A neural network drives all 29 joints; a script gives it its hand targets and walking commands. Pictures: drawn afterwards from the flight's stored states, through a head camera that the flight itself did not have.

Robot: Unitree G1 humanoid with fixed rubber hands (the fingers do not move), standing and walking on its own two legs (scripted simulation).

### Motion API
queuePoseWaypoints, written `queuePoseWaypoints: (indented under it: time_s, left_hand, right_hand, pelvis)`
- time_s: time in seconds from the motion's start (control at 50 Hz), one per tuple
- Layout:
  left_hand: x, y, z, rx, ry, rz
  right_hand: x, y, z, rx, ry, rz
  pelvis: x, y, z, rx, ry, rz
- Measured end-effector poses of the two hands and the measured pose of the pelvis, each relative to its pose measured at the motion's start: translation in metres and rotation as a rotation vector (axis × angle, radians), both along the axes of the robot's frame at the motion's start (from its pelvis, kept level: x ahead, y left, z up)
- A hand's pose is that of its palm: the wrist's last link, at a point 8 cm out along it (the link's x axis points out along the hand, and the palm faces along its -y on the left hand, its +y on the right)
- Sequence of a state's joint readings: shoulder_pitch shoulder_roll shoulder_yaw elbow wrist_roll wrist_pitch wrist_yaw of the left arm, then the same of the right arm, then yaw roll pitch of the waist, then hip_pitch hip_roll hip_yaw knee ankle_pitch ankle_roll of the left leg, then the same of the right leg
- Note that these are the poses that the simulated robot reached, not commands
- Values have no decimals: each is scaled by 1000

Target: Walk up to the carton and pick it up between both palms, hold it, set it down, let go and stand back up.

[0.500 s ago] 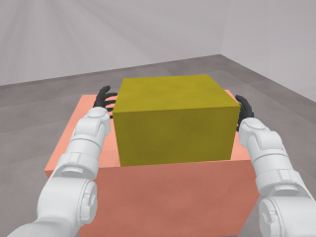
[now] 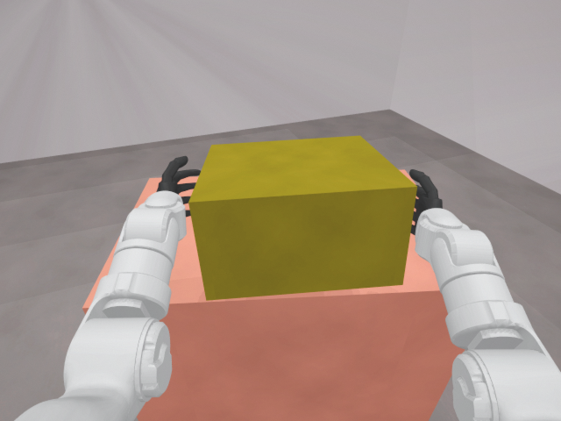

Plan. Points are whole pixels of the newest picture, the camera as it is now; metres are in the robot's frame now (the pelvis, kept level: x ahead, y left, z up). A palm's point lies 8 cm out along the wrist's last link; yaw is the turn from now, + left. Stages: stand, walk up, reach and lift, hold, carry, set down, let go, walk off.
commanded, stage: hold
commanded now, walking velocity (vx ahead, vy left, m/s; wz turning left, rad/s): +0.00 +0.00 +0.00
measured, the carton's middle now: (294, 205) +0.45 +0.01 +0.15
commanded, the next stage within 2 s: none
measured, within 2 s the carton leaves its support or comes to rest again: neither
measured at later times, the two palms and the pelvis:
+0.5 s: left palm (174, 199) +0.39 +0.20 +0.20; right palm (424, 216) +0.39 -0.18 +0.18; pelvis +0.01 +0.00 +0.00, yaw +0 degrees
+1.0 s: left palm (170, 200) +0.39 +0.20 +0.20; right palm (425, 208) +0.39 -0.17 +0.19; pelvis +0.01 +0.00 +0.00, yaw +0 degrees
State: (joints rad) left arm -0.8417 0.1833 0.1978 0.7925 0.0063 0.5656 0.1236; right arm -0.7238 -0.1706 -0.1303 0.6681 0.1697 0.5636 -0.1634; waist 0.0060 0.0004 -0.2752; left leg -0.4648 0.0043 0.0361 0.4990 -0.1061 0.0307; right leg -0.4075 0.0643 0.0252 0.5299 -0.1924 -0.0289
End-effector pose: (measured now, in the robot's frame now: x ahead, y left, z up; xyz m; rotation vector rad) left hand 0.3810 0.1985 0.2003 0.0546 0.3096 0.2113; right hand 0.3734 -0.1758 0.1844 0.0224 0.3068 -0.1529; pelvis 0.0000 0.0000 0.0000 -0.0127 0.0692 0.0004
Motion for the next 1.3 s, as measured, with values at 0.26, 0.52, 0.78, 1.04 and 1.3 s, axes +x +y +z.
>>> queuePoseWaypoints:
  time_s: [0.26, 0.52, 0.78, 1.04, 1.3]
  left_hand:
    - [5, 0, 0, 4, 4, 0]
    - [14, -2, -2, 7, 10, 0]
    - [10, 1, 2, 6, -20, 0]
    - [7, 2, 0, 10, -5, -1]
    - [7, 1, 1, 10, -4, -1]
  right_hand:
    - [5, 0, -2, 0, 1, -1]
    - [14, -2, -4, 2, 5, -1]
    - [14, 0, 12, 1, -36, 2]
    - [12, 1, 10, 2, -29, 2]
    - [13, 1, 9, 3, -29, 3]
  pelvis:
    - [3, 0, 1, 0, 7, 1]
    - [9, -1, 2, 3, 20, 1]
    - [12, -2, 4, 3, 5, 1]
    - [11, -2, 4, 3, -4, 1]
    - [11, -2, 4, 3, -5, 1]
